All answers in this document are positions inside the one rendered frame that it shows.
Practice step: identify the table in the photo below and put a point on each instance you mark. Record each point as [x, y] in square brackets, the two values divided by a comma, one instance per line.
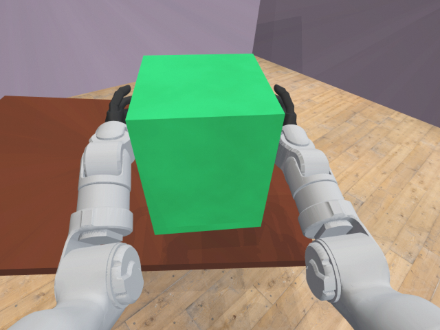
[42, 141]

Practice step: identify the robot right hand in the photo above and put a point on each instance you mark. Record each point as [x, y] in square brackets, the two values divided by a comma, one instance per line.
[286, 104]

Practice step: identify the robot right forearm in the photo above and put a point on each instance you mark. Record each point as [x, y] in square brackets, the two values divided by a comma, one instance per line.
[322, 208]

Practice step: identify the robot left hand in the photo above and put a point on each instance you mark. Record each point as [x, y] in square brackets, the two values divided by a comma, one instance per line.
[116, 110]

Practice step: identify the right robot upper arm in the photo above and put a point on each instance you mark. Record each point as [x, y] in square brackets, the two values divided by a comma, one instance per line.
[350, 272]

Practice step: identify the robot left forearm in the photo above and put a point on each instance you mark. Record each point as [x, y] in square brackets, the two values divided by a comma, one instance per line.
[102, 215]

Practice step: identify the carton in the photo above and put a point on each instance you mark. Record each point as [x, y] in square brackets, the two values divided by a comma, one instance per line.
[205, 130]

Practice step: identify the left robot upper arm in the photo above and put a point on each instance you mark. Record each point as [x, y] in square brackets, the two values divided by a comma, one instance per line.
[93, 287]

